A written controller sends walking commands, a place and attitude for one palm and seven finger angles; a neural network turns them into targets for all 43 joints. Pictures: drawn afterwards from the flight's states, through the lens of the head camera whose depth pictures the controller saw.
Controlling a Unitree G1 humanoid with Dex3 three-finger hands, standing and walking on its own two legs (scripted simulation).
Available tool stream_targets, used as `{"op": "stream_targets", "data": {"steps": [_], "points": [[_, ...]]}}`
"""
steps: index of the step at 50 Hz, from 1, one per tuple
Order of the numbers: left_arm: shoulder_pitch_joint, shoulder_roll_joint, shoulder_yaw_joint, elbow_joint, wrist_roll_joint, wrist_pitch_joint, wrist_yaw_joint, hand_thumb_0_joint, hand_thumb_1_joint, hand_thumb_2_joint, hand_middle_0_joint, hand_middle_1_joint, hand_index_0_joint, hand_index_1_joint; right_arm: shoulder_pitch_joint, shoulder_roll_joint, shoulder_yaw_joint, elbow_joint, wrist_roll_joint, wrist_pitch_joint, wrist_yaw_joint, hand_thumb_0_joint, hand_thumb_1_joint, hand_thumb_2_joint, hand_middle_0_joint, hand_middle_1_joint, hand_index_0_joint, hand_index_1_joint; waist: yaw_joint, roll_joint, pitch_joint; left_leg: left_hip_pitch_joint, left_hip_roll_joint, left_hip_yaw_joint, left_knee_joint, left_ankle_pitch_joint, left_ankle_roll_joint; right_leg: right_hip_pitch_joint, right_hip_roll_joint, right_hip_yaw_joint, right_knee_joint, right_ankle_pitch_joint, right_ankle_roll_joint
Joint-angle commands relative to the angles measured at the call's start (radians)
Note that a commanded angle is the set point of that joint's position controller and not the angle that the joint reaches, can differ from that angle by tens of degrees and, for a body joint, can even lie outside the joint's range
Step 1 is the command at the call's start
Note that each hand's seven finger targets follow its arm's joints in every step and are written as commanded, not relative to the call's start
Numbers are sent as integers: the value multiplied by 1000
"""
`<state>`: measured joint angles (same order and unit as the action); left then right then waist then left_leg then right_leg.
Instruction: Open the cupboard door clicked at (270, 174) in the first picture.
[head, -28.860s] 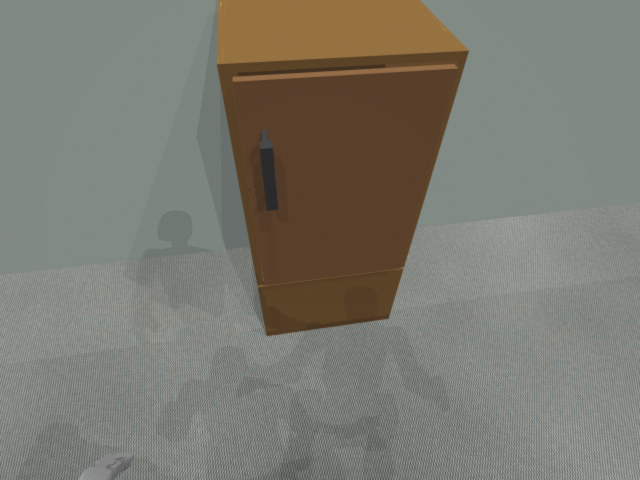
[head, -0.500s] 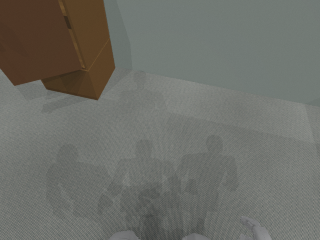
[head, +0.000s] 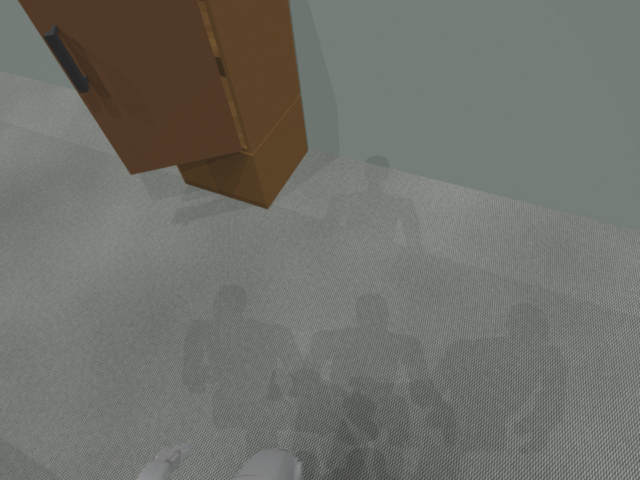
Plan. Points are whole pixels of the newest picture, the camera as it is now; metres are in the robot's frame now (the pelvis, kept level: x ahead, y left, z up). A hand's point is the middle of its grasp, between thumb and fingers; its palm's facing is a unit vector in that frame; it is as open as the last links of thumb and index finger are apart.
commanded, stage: turn to face it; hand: left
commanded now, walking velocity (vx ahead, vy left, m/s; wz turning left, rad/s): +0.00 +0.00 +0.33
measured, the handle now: (69, 59) +1.06 +0.67 -0.01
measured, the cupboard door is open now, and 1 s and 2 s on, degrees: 38 38 38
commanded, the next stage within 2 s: take the last steps up to it in 0.12 s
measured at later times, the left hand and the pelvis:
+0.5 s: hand out of the picture -0.03 +0.23 -0.18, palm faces +0.26 -0.94 -0.20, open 7.4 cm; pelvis +0.02 +0.04 +0.00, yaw +11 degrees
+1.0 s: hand (180, 424) +0.21 +0.23 -0.15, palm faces +0.27 -0.94 -0.21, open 7.4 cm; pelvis +0.15 +0.04 +0.00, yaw +16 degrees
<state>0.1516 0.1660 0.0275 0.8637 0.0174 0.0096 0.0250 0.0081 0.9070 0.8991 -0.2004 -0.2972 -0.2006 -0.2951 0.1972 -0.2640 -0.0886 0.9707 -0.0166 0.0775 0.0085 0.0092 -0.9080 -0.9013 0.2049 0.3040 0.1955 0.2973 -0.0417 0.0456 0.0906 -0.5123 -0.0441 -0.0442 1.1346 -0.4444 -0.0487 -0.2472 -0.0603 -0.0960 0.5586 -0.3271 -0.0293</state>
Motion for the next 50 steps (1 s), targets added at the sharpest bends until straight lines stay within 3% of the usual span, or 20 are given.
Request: {"op": "stream_targets", "data": {"steps": [1, 6, 11, 14, 16, 17, 18, 19, 22, 25, 37, 40, 41, 42, 43, 44, 45, 46, 47, 50], "points": [[42, 168, 46, -53, -4, -28, 12, 0, 900, 900, -200, -300, -200, -300, -16, -36, -6, -69, 1, -18, 9, 0, -900, -900, 200, 300, 200, 300, 27, -240, -100, -74, 62, 20, 68, 68, -23, 153, -233, 82, -200, 557, -50], [171, 190, 56, 5, 5, -34, 13, 0, 900, 900, -200, -300, -200, -300, -95, -6, 12, -70, 4, -23, 5, 0, -900, -900, 200, 300, 200, 300, 82, -204, -129, -36, 56, 65, -151, 1, -23, 271, -270, 67, -162, 717, -79], [202, 210, 64, 44, 15, -32, 11, 0, 900, 900, -200, -300, -200, -300, -125, 12, 28, -71, 10, -37, 1, 0, -900, -900, 200, 300, 200, 300, 94, -249, -116, 79, 42, 104, -364, -28, 7, 244, -291, 68, -127, 767, -101], [190, 223, 68, 64, 9, -35, 3, 0, 900, 900, -200, -300, -200, -300, -91, 3, 33, -62, 6, -50, 1, 0, -900, -900, 200, 300, 200, 300, 72, -235, -121, 200, 26, 137, -520, 55, 22, 189, -308, 72, -125, 579, -76], [139, 227, 73, 64, 1, -33, -8, 0, 900, 900, -200, -300, -200, -300, -13, -34, 27, -39, 1, -64, 1, 0, -900, -900, 200, 300, 200, 300, 15, -187, -121, 403, 34, 143, -699, 155, 48, 26, -277, 23, -60, 301, -28], [123, 191, 70, 49, -3, -29, -17, 0, 900, 900, -200, -300, -200, -300, 49, -110, 8, -28, -7, -72, -1, 0, -900, -900, 200, 300, 200, 300, -20, 13, -147, 546, 163, -50, -774, 145, 117, -149, -181, -53, 130, 87, 25], [76, 125, 51, 7, -4, -27, -26, 0, 900, 900, -200, -300, -200, -300, 140, -203, -15, -12, -19, -73, -7, 0, -900, -900, 200, 300, 200, 300, -66, 282, -144, 649, 398, -371, -845, 257, 249, -392, -39, -110, 399, -298, 73], [-3, 138, 44, -18, 7, -21, -21, 0, 900, 900, -200, -300, -200, -300, 178, -205, -10, 5, -13, -63, -16, 0, -900, -900, 200, 300, 200, 300, -78, 191, -101, 599, 444, -364, -868, 274, 319, -458, -43, 1, 529, -333, 56], [12, 147, 51, 36, 13, -20, -38, 0, 900, 900, -200, -300, -200, -300, 73, -104, 23, -34, -5, -89, -33, 0, -900, -900, 200, 300, 200, 300, -3, 126, -50, 477, 324, -236, -895, 287, 256, -443, -76, 72, 622, -115, 56], [74, 123, 49, 78, 10, -15, -43, 0, 900, 900, -200, -300, -200, -300, 82, -79, 34, -26, 0, -114, -33, 0, -900, -900, 200, 300, 200, 300, 38, 38, -42, 460, 260, -136, -912, 418, 237, -407, -64, 56, 618, 4, 67], [-125, 80, 29, 8, 3, -29, -45, 0, 900, 900, -200, -300, -200, -300, 256, -46, 42, 80, -11, -128, -31, 0, -900, -900, 200, 300, 200, 300, 9, 47, 26, 450, 255, -115, -917, 491, 268, -309, -35, 1, 217, 33, 58], [-86, 77, 34, 15, 3, -34, -43, 0, 900, 900, -200, -300, -200, -300, 259, -42, 43, 98, -11, -127, -34, 0, -900, -900, 200, 300, 200, 300, 36, 21, 3, 407, 230, -92, -842, 560, 242, -141, 4, -17, 94, 48, 37], [4, 92, 42, 40, 4, -39, -41, 0, 900, 900, -200, -300, -200, -300, 246, -45, 43, 101, -7, -128, -35, 0, -900, -900, 200, 300, 200, 300, 83, -12, -29, 350, 205, -66, -750, 585, 217, 12, 15, -21, 21, 91, 29], [158, 135, 57, 84, 7, -52, -36, 0, 900, 900, -200, -300, -200, -300, 225, -46, 40, 99, 3, -134, -30, 0, -900, -900, 200, 300, 200, 300, 154, -93, -106, 246, 151, -24, -576, 554, 177, 256, -23, 31, -59, 137, 11], [316, 231, 82, 127, 15, -62, -25, 0, 900, 900, -200, -300, -200, -300, 248, -7, 40, 83, 17, -142, -23, 0, -900, -900, 200, 300, 200, 300, 202, -294, -232, 24, 45, 65, -291, 263, 117, 544, -291, 334, -153, 80, -75], [356, 289, 93, 143, 1, -56, -20, 0, 900, 900, -200, -300, -200, -300, 253, -14, 33, 60, 8, -134, -25, 0, -900, -900, 200, 300, 200, 300, 180, -374, -263, -98, -22, 56, -13, -134, 80, 561, -496, 622, -273, 144, -156], [289, 250, 90, 124, -9, -56, -12, 0, 900, 900, -200, -300, -200, -300, 219, -48, 25, 66, 0, -125, -23, 0, -900, -900, 200, 300, 200, 300, 159, -252, -186, -132, 51, -16, 102, -69, 73, 442, -485, 586, -305, 98, -162], [219, 199, 75, 116, -9, -62, -7, 0, 900, 900, -200, -300, -200, -300, 150, -26, 23, 68, -1, -119, -18, 0, -900, -900, 200, 300, 200, 300, 140, -215, -96, -145, 92, -28, 133, 20, 67, 299, -439, 512, -321, 111, -136], [169, 148, 60, 112, -10, -63, -4, 0, 900, 900, -200, -300, -200, -300, 127, 5, 22, 73, 0, -108, -13, 0, -900, -900, 200, 300, 200, 300, 106, -117, -41, -120, 119, -30, 117, 98, 61, 195, -397, 370, -327, 149, -100], [159, 80, 33, 129, -5, -87, -12, 0, 900, 900, -200, -300, -200, -300, 192, 81, 35, 104, -6, -77, 2, 0, -900, -900, 200, 300, 200, 300, 49, -189, -24, -59, 131, 22, 52, 225, 27, 79, -278, 109, -345, 338, -33]]}}
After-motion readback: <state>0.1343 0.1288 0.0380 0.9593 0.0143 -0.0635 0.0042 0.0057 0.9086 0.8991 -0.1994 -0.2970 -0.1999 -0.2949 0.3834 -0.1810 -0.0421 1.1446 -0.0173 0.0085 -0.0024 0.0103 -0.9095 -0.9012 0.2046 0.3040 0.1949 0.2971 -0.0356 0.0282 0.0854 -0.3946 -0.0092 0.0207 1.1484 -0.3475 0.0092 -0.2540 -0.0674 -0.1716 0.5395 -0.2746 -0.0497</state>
